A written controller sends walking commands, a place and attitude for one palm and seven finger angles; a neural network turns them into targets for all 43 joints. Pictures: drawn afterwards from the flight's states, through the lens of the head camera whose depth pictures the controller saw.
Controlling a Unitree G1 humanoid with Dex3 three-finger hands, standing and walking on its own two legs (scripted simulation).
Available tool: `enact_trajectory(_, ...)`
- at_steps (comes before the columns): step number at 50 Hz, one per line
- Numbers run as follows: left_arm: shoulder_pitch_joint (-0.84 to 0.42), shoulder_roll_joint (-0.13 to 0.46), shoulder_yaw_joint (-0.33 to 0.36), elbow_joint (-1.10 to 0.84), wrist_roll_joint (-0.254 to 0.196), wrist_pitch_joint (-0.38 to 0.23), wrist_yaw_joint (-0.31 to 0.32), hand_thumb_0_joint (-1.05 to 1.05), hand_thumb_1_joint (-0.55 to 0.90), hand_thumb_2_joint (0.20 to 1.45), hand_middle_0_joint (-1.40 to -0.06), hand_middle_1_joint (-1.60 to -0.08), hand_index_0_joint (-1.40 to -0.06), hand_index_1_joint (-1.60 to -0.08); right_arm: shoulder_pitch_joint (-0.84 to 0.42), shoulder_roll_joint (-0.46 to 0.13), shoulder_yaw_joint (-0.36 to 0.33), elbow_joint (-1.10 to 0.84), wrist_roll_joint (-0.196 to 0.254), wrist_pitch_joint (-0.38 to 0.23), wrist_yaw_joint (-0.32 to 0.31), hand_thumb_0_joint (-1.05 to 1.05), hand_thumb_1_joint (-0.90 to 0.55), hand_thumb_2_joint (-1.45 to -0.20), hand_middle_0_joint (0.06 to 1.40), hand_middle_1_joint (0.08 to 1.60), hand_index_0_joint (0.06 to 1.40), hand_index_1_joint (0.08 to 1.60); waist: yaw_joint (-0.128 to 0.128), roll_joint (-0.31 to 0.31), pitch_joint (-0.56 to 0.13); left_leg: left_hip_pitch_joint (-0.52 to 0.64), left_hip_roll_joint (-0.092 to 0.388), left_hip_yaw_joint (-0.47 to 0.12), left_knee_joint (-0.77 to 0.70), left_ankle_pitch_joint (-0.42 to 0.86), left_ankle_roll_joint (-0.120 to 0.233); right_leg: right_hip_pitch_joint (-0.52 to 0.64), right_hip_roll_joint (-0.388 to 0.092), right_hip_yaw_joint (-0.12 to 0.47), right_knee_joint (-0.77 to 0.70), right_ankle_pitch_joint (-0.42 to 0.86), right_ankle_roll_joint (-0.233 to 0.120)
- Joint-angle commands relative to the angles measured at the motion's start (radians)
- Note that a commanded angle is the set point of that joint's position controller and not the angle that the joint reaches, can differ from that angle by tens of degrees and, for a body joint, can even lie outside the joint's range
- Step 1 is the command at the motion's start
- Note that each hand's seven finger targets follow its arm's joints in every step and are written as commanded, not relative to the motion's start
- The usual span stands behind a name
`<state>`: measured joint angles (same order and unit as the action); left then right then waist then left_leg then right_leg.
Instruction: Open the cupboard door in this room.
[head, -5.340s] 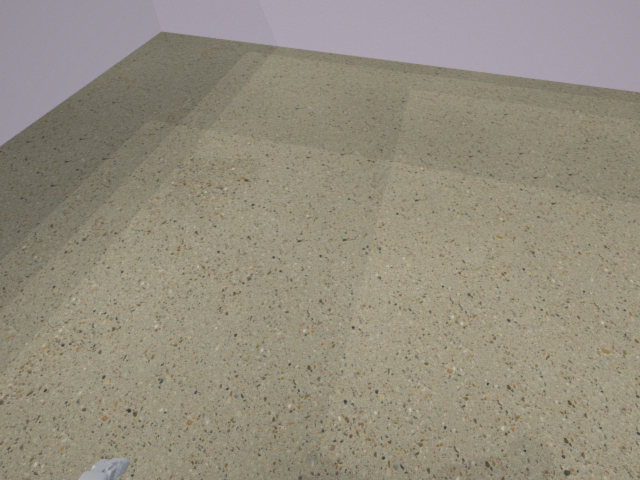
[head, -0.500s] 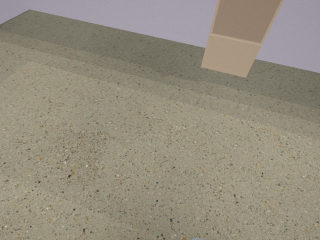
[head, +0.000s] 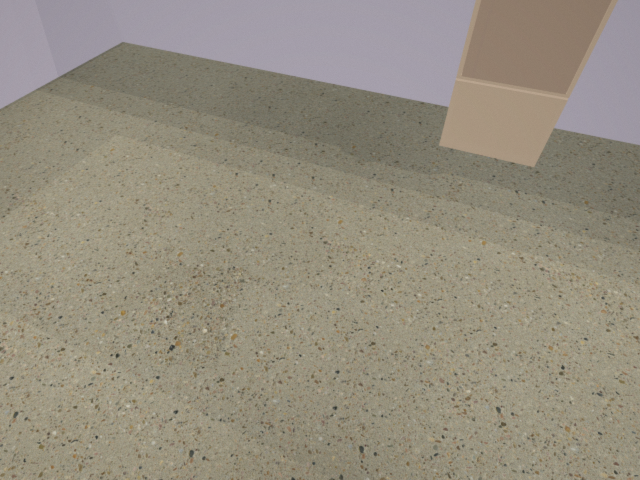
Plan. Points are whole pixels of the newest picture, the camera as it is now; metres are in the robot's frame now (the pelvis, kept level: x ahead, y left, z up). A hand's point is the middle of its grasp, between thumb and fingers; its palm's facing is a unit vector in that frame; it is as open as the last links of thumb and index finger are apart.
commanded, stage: stand and wait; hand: left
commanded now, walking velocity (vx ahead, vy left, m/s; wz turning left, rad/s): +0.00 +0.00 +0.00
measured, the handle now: out of the picture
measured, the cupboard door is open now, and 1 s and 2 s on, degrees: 0 0 0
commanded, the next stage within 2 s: turn or walk to find it in 0.48 s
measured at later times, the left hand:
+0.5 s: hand out of the picture -0.02 +0.19 -0.17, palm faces +0.01 -0.98 -0.18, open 7.4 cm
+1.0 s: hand out of the picture -0.02 +0.18 -0.17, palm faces +0.04 -0.98 -0.18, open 7.4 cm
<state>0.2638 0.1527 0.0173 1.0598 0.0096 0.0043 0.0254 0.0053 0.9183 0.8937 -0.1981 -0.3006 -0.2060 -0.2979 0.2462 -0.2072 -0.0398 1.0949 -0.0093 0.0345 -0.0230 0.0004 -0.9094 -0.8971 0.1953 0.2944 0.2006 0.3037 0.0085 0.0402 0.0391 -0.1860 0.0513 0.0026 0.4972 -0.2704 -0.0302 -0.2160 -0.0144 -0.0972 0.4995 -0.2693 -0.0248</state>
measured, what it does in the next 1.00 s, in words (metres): stands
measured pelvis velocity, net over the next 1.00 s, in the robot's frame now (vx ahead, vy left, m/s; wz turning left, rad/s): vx -0.02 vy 0.02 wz -0.01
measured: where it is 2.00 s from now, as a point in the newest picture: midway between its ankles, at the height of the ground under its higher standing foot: outside the picture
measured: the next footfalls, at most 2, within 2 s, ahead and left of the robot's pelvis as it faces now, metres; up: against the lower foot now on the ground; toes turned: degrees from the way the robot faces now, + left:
none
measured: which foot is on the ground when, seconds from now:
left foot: down 0.00-1.00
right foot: down 0.00-1.00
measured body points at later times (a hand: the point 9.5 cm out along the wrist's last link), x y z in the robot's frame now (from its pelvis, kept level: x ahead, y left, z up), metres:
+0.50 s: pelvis -0.01 +0.03 +0.01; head -0.01 +0.03 +0.46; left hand -0.02 +0.25 -0.15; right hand -0.03 -0.18 -0.16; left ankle -0.02 +0.14 -0.74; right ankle +0.00 -0.10 -0.74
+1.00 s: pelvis -0.02 +0.02 +0.01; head -0.01 +0.01 +0.45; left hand -0.02 +0.23 -0.15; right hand -0.02 -0.20 -0.16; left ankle -0.02 +0.14 -0.74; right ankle +0.00 -0.10 -0.74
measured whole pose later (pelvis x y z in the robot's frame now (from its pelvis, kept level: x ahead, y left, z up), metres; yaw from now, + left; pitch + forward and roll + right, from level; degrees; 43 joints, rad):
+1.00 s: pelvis -0.02 +0.02 +0.01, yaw -1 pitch -1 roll +0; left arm 0.29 0.13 0.00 1.14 0.01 0.00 0.03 0.00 0.91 0.89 -0.19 -0.30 -0.20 -0.30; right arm 0.28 -0.14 -0.01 1.14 -0.01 -0.01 -0.03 0.00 -0.91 -0.90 0.20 0.29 0.20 0.30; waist 0.01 0.01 0.02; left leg -0.16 0.02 0.03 0.43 -0.24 -0.01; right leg -0.21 -0.05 -0.07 0.45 -0.22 0.01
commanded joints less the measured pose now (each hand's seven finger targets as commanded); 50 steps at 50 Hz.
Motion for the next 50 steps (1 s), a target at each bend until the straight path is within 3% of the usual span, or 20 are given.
enact_trajectory(1,0.034,0.111,0.017,-0.012,-0.002,-0.013,0.005,0.0,0.9,0.9,-0.2,-0.3,-0.2,-0.3,0.034,-0.084,0.001,-0.007,-0.002,-0.045,-0.011,0.0,-0.9,-0.9,0.2,0.3,0.2,0.3,0.008,-0.038,-0.068,0.099,0.105,-0.045,-0.093,0.296,0.037,-0.013,-0.101,0.116,-0.109,0.204,0.012)
enact_trajectory(3,0.014,0.114,0.012,0.016,-0.004,-0.003,0.005,0.0,0.9,0.9,-0.2,-0.3,-0.2,-0.3,0.021,-0.073,0.007,0.011,0.002,-0.047,-0.012,0.0,-0.9,-0.9,0.2,0.3,0.2,0.3,0.006,0.062,-0.015,0.016,0.101,-0.064,-0.146,0.242,0.042,0.034,-0.089,0.088,-0.106,0.143,0.028)
enact_trajectory(10,0.057,0.096,-0.005,0.068,-0.001,-0.008,0.004,0.0,0.9,0.9,-0.2,-0.3,-0.2,-0.3,0.047,-0.043,0.017,0.026,0.003,-0.05,-0.016,0.0,-0.9,-0.9,0.2,0.3,0.2,0.3,0.003,-0.02,0.035,0.011,0.072,-0.042,-0.182,0.136,0.04,0.024,-0.1,0.11,-0.163,0.124,0.022)
enact_trajectory(24,0.087,0.075,-0.008,0.074,0.002,-0.01,0.008,0.0,0.9,0.9,-0.2,-0.3,-0.2,-0.3,0.107,-0.029,0.017,0.033,0.002,-0.056,-0.013,0.0,-0.9,-0.9,0.2,0.3,0.2,0.3,0.002,-0.042,0.058,-0.03,0.062,-0.049,-0.214,0.056,0.05,0.012,-0.096,0.111,-0.153,0.091,0.027)
enact_trajectory(32,0.083,0.077,0.006,0.044,0.004,-0.006,0.013,0.0,0.9,0.9,-0.2,-0.3,-0.2,-0.3,0.105,-0.026,0.008,0.017,0.0,-0.047,-0.007,0.0,-0.9,-0.9,0.2,0.3,0.2,0.3,0.008,-0.028,0.032,-0.085,0.063,-0.087,-0.178,0.065,0.064,0.011,-0.101,0.076,-0.094,0.067,0.035)
enact_trajectory(38,0.079,0.079,0.003,0.047,0.003,-0.013,0.013,0.0,0.9,0.9,-0.2,-0.3,-0.2,-0.3,0.126,-0.017,0.01,0.021,0.0,-0.049,-0.006,0.0,-0.9,-0.9,0.2,0.3,0.2,0.3,-0.001,-0.057,0.027,-0.069,0.048,-0.069,-0.154,0.078,0.055,0.004,-0.106,0.099,-0.115,0.06,0.024)
enact_trajectory(50,0.074,0.096,0.001,0.055,0.002,-0.023,0.01,0.0,0.9,0.9,-0.2,-0.3,-0.2,-0.3,0.112,-0.026,0.015,0.024,0.001,-0.055,-0.009,0.0,-0.9,-0.9,0.2,0.3,0.2,0.3,-0.006,-0.051,0.048,-0.033,0.043,-0.045,-0.162,0.107,0.043,0.0,-0.111,0.117,-0.162,0.068,0.016)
